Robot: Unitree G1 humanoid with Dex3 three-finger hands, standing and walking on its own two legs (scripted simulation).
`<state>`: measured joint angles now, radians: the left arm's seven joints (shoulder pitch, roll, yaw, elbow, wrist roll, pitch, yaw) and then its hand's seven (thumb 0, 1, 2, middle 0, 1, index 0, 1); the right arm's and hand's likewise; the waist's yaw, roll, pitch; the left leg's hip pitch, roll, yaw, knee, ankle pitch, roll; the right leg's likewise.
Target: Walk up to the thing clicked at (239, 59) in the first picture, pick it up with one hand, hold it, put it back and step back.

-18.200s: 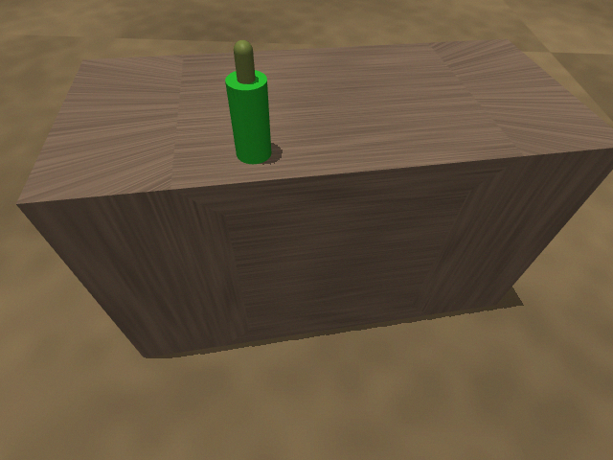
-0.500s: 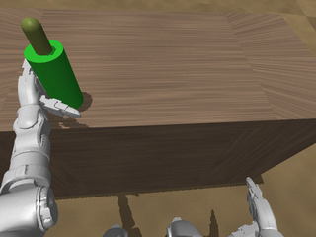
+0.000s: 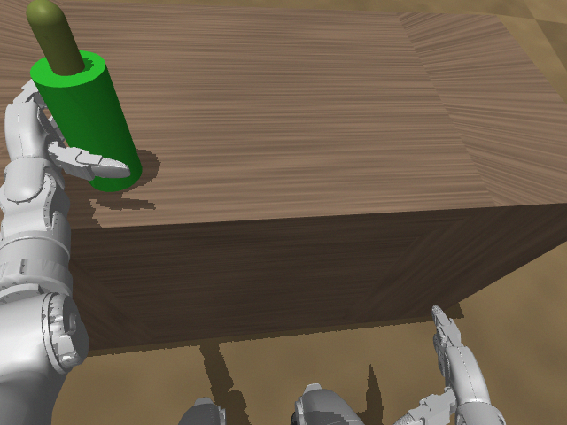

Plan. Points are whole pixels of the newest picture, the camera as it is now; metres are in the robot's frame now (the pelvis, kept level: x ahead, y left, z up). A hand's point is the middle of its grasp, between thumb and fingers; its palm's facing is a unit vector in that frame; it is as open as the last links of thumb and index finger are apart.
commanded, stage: close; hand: left
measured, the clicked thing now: (85, 105) +0.49 +0.20 +0.15
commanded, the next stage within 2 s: settle in 0.24 s
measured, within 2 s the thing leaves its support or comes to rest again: leaves its support in 0.76 s
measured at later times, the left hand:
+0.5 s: hand (91, 127) +0.49 +0.20 +0.12, palm faces +0.16 -0.99 -0.01, open 11.0 cm
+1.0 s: hand (88, 127) +0.48 +0.20 +0.13, palm faces +0.17 -0.98 -0.05, open 11.2 cm
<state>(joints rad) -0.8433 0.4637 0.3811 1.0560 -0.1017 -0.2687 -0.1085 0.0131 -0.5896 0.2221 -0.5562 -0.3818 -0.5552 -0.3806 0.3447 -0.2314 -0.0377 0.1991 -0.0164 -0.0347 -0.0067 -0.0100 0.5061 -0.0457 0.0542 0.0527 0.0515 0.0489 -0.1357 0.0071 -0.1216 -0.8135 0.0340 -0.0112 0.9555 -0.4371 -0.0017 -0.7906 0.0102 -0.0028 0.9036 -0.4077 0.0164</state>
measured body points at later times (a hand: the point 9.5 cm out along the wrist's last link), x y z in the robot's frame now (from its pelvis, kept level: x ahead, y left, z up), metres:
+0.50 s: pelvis +0.01 +0.00 +0.01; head +0.09 +0.02 +0.45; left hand +0.48 +0.26 +0.12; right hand +0.16 -0.26 -0.04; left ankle +0.01 +0.12 -0.68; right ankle +0.01 -0.13 -0.68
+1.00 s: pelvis +0.03 +0.00 +0.02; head +0.09 +0.00 +0.46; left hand +0.46 +0.25 +0.13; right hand +0.18 -0.26 -0.04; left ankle +0.01 +0.12 -0.68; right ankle +0.01 -0.13 -0.68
